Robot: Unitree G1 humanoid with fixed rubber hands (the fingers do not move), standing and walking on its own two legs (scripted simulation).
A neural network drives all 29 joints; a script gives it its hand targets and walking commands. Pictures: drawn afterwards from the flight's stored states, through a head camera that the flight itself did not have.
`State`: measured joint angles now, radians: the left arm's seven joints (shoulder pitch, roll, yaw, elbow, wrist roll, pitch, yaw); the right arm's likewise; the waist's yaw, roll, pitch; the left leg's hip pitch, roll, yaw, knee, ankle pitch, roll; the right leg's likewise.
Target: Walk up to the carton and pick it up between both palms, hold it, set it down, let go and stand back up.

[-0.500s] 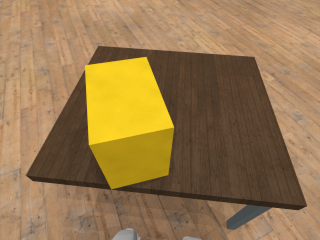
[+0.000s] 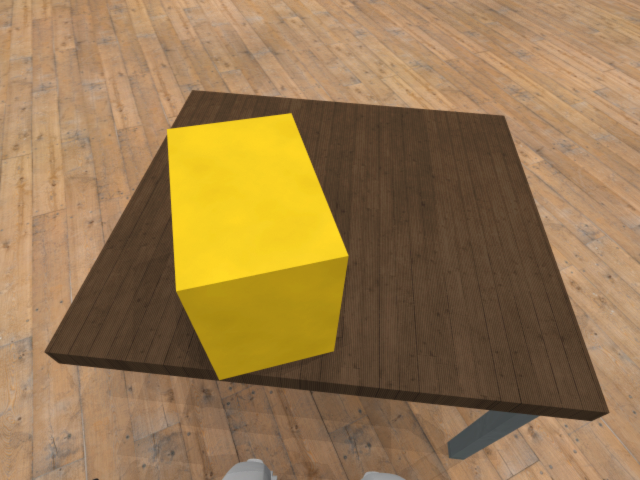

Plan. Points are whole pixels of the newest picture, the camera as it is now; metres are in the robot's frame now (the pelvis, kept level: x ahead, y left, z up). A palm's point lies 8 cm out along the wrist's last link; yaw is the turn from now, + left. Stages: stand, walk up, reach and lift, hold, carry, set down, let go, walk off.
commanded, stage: walk up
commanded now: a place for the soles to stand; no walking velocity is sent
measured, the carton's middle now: (255, 246) +0.45 +0.12 -0.01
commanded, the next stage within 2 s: none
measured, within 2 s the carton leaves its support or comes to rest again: neither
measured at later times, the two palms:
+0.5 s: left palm out of the picture +0.06 +0.35 -0.08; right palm out of the picture +0.05 -0.30 -0.12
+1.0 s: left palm out of the picture +0.01 +0.55 -0.07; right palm out of the picture +0.09 -0.11 -0.06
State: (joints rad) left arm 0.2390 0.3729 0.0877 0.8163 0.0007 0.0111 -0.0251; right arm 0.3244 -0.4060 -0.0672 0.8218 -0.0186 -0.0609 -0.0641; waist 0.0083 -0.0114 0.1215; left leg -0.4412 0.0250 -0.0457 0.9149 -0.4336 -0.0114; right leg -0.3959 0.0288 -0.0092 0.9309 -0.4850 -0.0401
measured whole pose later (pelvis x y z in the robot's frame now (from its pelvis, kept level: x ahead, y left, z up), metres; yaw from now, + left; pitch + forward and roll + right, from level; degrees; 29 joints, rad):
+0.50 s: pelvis +0.00 +0.02 +0.00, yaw +1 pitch -3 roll -2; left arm 0.25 0.37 0.09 0.84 0.00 -0.07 0.07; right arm 0.30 -0.41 -0.07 0.82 -0.04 0.06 -0.02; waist 0.01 0.09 0.13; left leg -0.48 0.03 -0.07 1.18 -0.45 -0.01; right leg -0.38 0.03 -0.01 0.93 -0.49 0.00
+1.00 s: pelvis +0.00 +0.21 +0.03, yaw +3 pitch -1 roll -1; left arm 0.28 0.41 0.09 0.86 0.00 -0.05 0.08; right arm 0.26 -0.42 -0.09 0.82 -0.01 0.01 -0.02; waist 0.06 -0.01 0.19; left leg -0.51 -0.17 0.02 1.18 -0.39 -0.19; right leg -0.29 -0.03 0.02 0.60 -0.24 -0.07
